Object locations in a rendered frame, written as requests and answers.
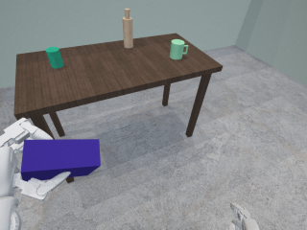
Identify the table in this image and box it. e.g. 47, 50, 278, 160
13, 33, 223, 183

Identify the robot left hand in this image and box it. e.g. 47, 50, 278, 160
0, 118, 71, 201

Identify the left robot forearm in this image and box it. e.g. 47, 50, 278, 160
0, 196, 22, 230

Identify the robot right hand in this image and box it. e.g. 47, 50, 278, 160
228, 202, 260, 230

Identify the sponge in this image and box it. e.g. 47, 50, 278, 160
20, 139, 101, 182

